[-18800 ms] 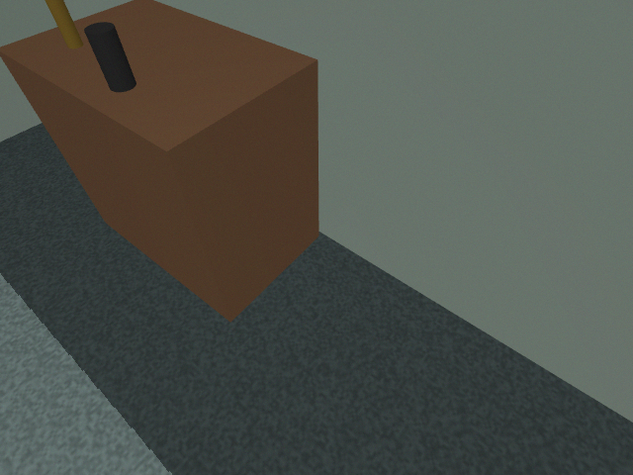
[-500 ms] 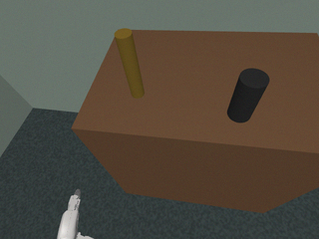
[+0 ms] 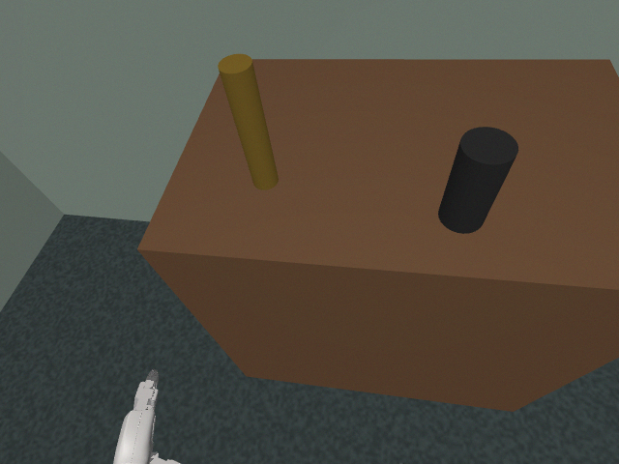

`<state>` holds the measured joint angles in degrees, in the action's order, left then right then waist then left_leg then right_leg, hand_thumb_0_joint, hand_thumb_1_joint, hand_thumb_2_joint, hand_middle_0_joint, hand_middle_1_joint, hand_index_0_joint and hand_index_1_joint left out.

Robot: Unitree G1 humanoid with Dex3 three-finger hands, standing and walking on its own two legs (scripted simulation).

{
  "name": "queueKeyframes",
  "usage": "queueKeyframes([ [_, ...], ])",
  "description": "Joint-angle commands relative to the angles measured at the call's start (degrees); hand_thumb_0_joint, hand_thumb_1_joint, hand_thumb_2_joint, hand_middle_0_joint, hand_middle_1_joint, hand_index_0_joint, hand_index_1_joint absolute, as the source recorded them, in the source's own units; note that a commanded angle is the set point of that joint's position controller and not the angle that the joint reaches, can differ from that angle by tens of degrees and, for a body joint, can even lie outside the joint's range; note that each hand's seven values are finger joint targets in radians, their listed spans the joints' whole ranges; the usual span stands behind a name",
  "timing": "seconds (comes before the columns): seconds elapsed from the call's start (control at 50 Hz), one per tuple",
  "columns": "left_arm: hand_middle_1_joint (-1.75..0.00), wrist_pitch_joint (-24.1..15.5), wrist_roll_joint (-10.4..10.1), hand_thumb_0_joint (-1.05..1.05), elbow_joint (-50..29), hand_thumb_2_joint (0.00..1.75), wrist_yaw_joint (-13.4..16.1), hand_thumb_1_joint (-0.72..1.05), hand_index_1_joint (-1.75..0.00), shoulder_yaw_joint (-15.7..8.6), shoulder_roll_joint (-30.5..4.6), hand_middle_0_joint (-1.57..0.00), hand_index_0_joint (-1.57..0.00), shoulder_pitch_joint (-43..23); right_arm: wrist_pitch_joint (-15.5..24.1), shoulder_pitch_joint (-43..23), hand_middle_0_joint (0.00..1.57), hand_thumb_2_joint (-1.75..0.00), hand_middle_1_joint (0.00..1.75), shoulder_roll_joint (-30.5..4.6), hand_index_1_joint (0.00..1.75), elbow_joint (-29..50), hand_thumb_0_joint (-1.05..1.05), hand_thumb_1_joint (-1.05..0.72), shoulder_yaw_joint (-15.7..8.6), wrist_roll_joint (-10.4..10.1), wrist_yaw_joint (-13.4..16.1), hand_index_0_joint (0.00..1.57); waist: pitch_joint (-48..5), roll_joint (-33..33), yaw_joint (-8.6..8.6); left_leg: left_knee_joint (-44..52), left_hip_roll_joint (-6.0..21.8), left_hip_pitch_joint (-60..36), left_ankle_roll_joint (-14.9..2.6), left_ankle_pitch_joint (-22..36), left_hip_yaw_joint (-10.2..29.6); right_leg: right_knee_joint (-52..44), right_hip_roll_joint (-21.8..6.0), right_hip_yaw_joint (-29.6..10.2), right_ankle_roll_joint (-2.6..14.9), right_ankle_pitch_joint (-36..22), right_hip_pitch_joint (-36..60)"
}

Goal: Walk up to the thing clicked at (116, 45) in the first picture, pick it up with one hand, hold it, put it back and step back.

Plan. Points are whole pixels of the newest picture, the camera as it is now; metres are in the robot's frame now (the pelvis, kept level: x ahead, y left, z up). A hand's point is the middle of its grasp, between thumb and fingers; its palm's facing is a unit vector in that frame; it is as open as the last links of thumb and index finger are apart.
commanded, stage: approach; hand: right
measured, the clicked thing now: (473, 184) +0.47 -0.17 +0.07
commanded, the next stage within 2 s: close in in 0.18 s
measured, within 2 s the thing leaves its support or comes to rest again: leaves its support in 1.44 s
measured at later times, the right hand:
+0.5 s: hand (512, 185) +0.48 -0.23 +0.05, palm faces +0.03 +1.00 +0.05, open 17.8 cm
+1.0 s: hand (479, 176) +0.48 -0.18 +0.07, palm faces +0.06 +1.00 +0.03, open 17.8 cm
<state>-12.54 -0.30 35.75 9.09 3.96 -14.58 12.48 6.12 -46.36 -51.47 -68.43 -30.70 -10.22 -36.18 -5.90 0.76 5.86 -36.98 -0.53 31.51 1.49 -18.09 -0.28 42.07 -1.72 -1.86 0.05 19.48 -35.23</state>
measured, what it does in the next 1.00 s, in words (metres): stands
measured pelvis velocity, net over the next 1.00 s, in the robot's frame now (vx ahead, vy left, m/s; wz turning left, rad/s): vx -0.02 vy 0.01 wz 0.03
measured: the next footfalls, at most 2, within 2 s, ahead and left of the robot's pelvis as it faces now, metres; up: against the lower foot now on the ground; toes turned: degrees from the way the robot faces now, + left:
none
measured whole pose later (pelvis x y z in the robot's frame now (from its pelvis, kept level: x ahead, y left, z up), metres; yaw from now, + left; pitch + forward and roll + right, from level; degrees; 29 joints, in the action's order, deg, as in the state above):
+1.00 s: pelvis -0.02 +0.01 -0.04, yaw +2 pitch +17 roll +2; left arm -4.8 0.5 12.8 0.9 -2.2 -14.0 20.3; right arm 13.2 -47.9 -26.7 -59.2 -24.1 -5.0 -10.6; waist -7.2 -0.1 9.1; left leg -53.3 -1.5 46.8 1.0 -23.7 0.8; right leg 56.0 -2.6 -1.1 -0.6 24.4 -48.9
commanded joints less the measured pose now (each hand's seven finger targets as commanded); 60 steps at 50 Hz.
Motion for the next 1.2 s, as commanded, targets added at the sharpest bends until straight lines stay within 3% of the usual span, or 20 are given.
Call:
queueKeyframes([
  [0.0,-0.05,-3.6,0.2,0.0,-10.0,0.05,0.9,-0.56,-0.06,-4.6,-10.5,-0.05,-0.05,-4.9,4.4,-20.7,0.05,-0.04,0.05,-12.4,0.05,9.1,0.0,0.61,1.6,-2.5,0.6,0.06,-19.4,-9.4,2.23,2.0,-1.2,-0.6,-2.56,13.7,-1.2,-2.7,0.5,-0.7,0.56,-18.1,17.0],
  [0.12,-0.06,-3.6,0.4,0.0,-16.9,0.05,-0.6,-0.55,-0.05,-3.5,-8.6,-0.05,-0.05,-1.4,7.9,-20.8,0.05,-0.06,0.05,-5.2,0.05,10.7,0.0,0.6,3.9,-2.2,4.1,0.06,-19.3,-6.8,3.45,-0.2,-1.5,1.6,-2.12,10.7,-1.1,-1.3,0.6,-0.4,0.99,-11.9,12.6],
  [0.22,-0.06,-2.7,1.1,0.0,-17.0,0.04,-2.1,-0.53,-0.05,-6.6,-9.2,-0.05,-0.06,6.2,12.1,-24.9,0.03,-0.06,0.05,-7.2,0.05,20.7,0.0,0.61,1.0,-2.3,8.0,0.04,-30.0,-14.1,3.24,-5.1,-1.4,5.5,-2.1,16.2,-0.5,4.5,0.5,-0.3,0.13,-24.9,18.7],
  [0.28,-0.05,-1.3,1.7,0.0,-15.5,0.04,-3.3,-0.55,-0.05,-8.2,-9.8,-0.05,-0.06,5.0,12.9,-19.5,0.04,-0.04,0.05,-4.0,0.05,13.8,0.0,0.61,0.3,-1.5,11.7,0.04,-22.0,-12.5,2.13,-7.3,-1.7,8.9,-2.46,13.4,-0.9,5.9,0.2,-0.5,-0.38,-23.4,10.7],
  [0.36,-0.05,-0.6,2.5,0.0,-25.8,0.04,-4.2,-0.54,-0.04,-9.3,-10.4,-0.05,-0.06,0.6,16.0,-30.2,0.03,-0.04,0.05,-6.4,0.05,25.8,0.0,0.61,-1.8,1.1,16.8,0.03,-37.0,-16.5,0.94,-9.7,-2.1,4.2,-2.89,16.2,-0.6,8.7,-0.1,-0.4,-0.6,-27.5,14.6],
  [0.42,-0.05,1.3,2.1,0.0,-23.4,0.04,-5.7,-0.54,-0.04,-6.1,-5.7,-0.05,-0.06,3.9,14.0,-17.9,0.02,-0.04,0.05,8.5,0.05,10.2,0.0,0.61,5.2,2.2,18.2,0.03,-28.6,-11.5,2.25,-9.8,-2.8,6.8,-2.8,13.6,-1.6,8.4,-0.3,-0.8,-0.33,-25.9,9.8],
  [0.44,-0.05,1.2,1.9,0.0,-28.3,0.04,-5.8,-0.55,-0.04,-7.8,-8.0,-0.05,-0.06,-0.3,14.4,-20.5,0.03,-0.04,0.05,6.7,0.05,14.5,0.0,0.61,4.8,2.5,18.8,0.04,-32.2,-10.2,2.91,-9.6,-2.6,5.5,-2.59,14.2,-1.5,8.1,-0.4,-0.8,-0.2,-24.0,10.0],
  [0.48,-0.05,1.9,1.9,0.0,-32.3,0.04,-5.3,-0.55,-0.04,-10.9,-11.8,-0.05,-0.06,-0.7,15.7,-34.1,0.03,-0.04,0.05,-7.8,0.05,32.6,0.0,0.61,-2.0,3.8,21.3,0.04,-43.2,-17.4,0.01,-10.3,-2.1,1.8,-2.9,15.6,-0.7,8.2,-0.4,-0.3,-0.52,-24.8,15.3],
  [0.52,-0.05,3.6,1.8,0.0,-21.4,0.04,-6.3,-0.55,-0.04,-11.2,-9.3,-0.05,-0.06,9.8,12.6,-20.5,0.02,-0.05,0.05,7.7,0.05,13.5,0.0,0.61,4.6,3.2,21.0,0.02,-26.1,-12.3,2.57,-9.2,-2.7,7.9,-2.96,11.1,-2.0,6.4,-0.4,-0.4,-0.44,-19.7,10.3],
  [0.54,-0.05,3.9,1.4,0.0,-22.1,0.04,-6.8,-0.54,-0.04,-10.1,-8.1,-0.05,-0.06,8.8,12.3,-18.5,0.03,-0.04,0.05,9.8,0.05,11.6,0.0,0.61,5.2,2.7,21.3,0.03,-20.8,-8.8,3.71,-8.5,-2.7,8.5,-2.87,9.1,-2.2,5.4,-0.3,-0.7,-0.13,-14.9,5.9],
  [0.6,-0.04,3.3,1.1,0.0,-33.8,0.04,-6.5,-0.55,-0.04,-10.1,-9.1,-0.05,-0.06,-0.1,13.8,-29.8,0.03,-0.05,0.05,1.2,0.05,24.5,0.0,0.61,1.5,4.2,23.3,0.03,-29.8,-8.5,2.34,-9.1,-1.8,4.9,-2.52,9.8,-0.8,6.1,-0.1,0.3,0.63,-11.2,6.1],
  [0.64,-0.05,4.3,1.3,0.0,-24.5,0.03,-7.1,-0.53,-0.03,-10.6,-7.2,-0.05,-0.06,9.4,12.5,-23.8,0.02,-0.05,0.05,9.6,0.05,14.1,0.0,0.61,5.7,4.2,23.2,0.03,-19.1,-7.5,3.9,-9.1,-2.0,9.1,-2.59,7.0,-1.0,5.5,0.2,0.5,0.73,-7.4,3.0],
  [0.68,-0.05,4.0,0.9,0.0,-28.2,0.03,-7.5,-0.53,-0.03,-9.2,-6.1,-0.05,-0.06,7.3,12.2,-21.0,0.02,-0.04,0.05,12.4,0.05,12.6,0.0,0.61,6.2,3.7,23.1,0.03,-18.9,-5.2,4.31,-9.2,-2.0,9.3,-2.47,6.2,-1.5,5.3,-0.1,0.0,0.86,-7.0,2.4],
  [0.72,-0.05,3.7,0.8,0.0,-35.7,0.03,-7.4,-0.53,-0.03,-10.3,-7.8,-0.05,-0.06,3.7,12.8,-27.3,0.02,-0.04,0.05,6.9,0.05,20.3,0.0,0.61,4.4,4.4,23.6,0.03,-27.4,-5.1,3.92,-10.1,-1.6,5.9,-2.21,10.1,-0.7,7.0,0.1,0.5,1.04,-10.3,4.7],
  [0.8,-0.05,4.4,0.8,0.0,-30.7,0.03,-7.8,-0.53,-0.04,-10.7,-7.2,-0.05,-0.06,11.3,11.6,-26.8,0.01,-0.04,0.05,11.0,0.05,19.9,0.0,0.61,7.1,4.1,23.2,0.02,-27.8,-9.0,4.21,-10.6,-1.6,7.4,-2.11,11.9,-0.6,8.2,0.4,0.8,0.89,-13.1,7.6],
  [0.84,-0.05,4.3,0.6,0.0,-31.8,0.03,-7.5,-0.54,-0.04,-11.1,-7.6,-0.05,-0.06,9.0,11.9,-30.5,0.02,-0.04,0.05,7.8,0.05,25.0,0.0,0.61,5.6,4.1,23.9,0.02,-30.8,-10.0,3.5,-10.4,-1.2,6.0,-2.06,12.0,0.0,8.6,0.5,1.2,1.07,-12.0,7.5],
  [0.9,-0.05,4.4,0.4,0.0,-34.6,0.03,-7.2,-0.54,-0.04,-13.1,-9.8,-0.05,-0.06,6.5,11.3,-30.0,0.01,-0.03,0.05,8.5,0.05,24.3,0.0,0.61,5.2,3.8,25.6,0.02,-28.4,-8.3,3.6,-9.5,-1.4,5.9,-2.26,8.8,-0.3,7.5,0.7,1.1,0.98,-8.1,5.9],
  [0.94,-0.05,4.6,0.4,0.0,-34.3,0.08,-7.5,-0.59,-0.07,-10.2,-7.3,-0.06,-0.04,5.6,11.1,-29.8,0.04,-0.02,0.03,9.9,0.03,23.6,0.0,0.61,5.9,4.4,26.5,0.04,-26.4,-7.7,2.63,-9.0,-1.5,6.2,-2.28,7.2,-0.1,7.1,0.8,1.1,1.07,-6.6,4.6],
  [1.1,-0.05,4.9,0.3,0.0,-35.5,0.09,-7.6,-0.6,-0.07,-10.3,-7.2,-0.06,-0.04,5.9,10.6,-27.0,0.07,0.0,0.02,11.9,0.02,19.6,0.0,0.61,6.8,5.0,27.0,0.07,-28.1,-3.0,3.0,-9.4,-1.0,0.5,-1.17,14.3,0.6,7.9,1.0,1.8,1.58,-11.1,2.0],
  [1.18,-0.05,5.3,0.2,0.0,-34.0,0.06,-7.9,-0.56,-0.06,-10.4,-6.7,-0.05,-0.05,9.5,10.9,-27.3,0.37,0.0,0.17,12.4,0.17,19.5,0.0,0.61,6.8,4.6,26.6,0.37,-25.0,-5.3,3.97,-9.5,-1.4,5.0,-1.75,11.8,0.0,7.4,0.7,1.5,1.26,-10.4,3.9],
])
